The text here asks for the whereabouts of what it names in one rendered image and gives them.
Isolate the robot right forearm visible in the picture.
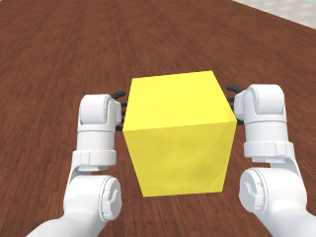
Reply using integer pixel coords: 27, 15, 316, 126
233, 84, 307, 205

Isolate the robot left hand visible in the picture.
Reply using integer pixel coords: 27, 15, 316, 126
111, 91, 127, 131

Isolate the robot right hand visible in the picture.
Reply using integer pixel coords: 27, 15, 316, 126
226, 85, 244, 125

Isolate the robot left forearm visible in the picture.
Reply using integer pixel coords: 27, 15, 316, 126
63, 94, 121, 211

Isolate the carton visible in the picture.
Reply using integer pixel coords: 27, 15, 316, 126
122, 70, 238, 198

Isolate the robot right upper arm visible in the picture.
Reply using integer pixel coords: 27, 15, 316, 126
239, 167, 316, 237

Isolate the robot left upper arm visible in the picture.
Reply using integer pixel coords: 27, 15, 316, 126
26, 175, 122, 237

